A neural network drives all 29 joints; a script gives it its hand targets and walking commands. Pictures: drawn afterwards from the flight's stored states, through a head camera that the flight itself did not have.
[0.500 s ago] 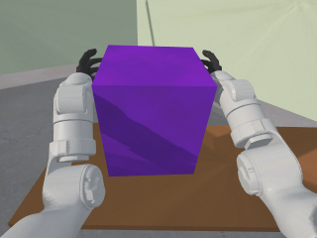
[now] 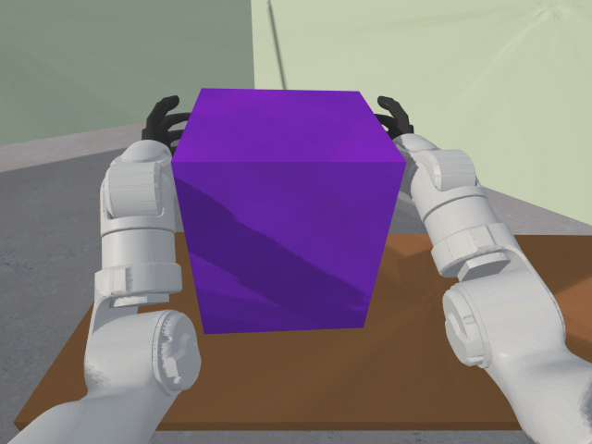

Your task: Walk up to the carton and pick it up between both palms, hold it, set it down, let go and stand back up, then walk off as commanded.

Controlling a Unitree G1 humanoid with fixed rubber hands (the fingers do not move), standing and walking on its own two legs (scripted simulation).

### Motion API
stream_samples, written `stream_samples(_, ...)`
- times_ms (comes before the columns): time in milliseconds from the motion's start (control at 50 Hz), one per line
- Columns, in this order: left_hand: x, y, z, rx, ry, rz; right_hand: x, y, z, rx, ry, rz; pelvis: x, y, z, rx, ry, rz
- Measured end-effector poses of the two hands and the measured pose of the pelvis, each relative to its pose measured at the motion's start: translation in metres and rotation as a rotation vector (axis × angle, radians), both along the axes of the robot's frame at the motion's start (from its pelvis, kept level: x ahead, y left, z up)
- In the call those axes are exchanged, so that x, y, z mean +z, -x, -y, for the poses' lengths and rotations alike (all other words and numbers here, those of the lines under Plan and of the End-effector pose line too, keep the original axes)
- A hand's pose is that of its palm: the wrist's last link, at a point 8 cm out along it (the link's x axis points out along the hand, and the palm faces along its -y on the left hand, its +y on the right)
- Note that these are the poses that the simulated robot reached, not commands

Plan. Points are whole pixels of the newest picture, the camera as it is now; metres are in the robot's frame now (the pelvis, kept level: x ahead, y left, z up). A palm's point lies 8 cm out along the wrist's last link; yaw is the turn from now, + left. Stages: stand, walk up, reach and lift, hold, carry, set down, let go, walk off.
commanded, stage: hold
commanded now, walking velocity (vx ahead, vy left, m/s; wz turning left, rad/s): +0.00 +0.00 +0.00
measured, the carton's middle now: (283, 209) +0.34 +0.01 +0.24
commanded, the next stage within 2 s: none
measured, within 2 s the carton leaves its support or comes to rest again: neither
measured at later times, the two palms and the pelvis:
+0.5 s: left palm (159, 155) +0.36 +0.16 +0.31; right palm (395, 148) +0.36 -0.14 +0.31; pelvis +0.00 +0.00 +0.00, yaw +1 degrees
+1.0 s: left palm (158, 153) +0.35 +0.16 +0.31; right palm (397, 149) +0.36 -0.14 +0.31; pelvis +0.00 +0.00 +0.00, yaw +0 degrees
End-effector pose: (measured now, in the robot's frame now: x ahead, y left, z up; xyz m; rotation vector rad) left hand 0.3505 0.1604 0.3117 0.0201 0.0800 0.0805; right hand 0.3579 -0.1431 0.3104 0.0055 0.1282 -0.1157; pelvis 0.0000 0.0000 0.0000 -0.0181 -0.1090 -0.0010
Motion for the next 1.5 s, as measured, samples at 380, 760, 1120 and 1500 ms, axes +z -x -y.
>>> stream_samples(380, 0.003, -0.005, -0.002, -0.005, -0.014, 0.010, 0.003, -0.005, -0.002, 0.002, 0.012, 0.011, 0.000, 0.003, 0.002, 0.013, 0.000, -0.028)
stream_samples(760, 0.000, -0.005, -0.003, -0.007, -0.002, 0.011, 0.001, -0.003, -0.003, -0.004, -0.003, 0.012, 0.000, -0.006, -0.002, 0.009, 0.001, -0.002)
stream_samples(1120, 0.000, -0.001, -0.003, -0.001, -0.013, -0.003, -0.001, -0.002, -0.003, 0.004, 0.002, -0.002, 0.000, 0.000, -0.002, 0.006, 0.000, -0.009)
stream_samples(1500, -0.002, -0.006, 0.000, 0.002, -0.008, -0.011, -0.001, -0.006, 0.000, 0.004, 0.009, -0.009, 0.000, 0.001, 0.002, 0.009, -0.001, -0.023)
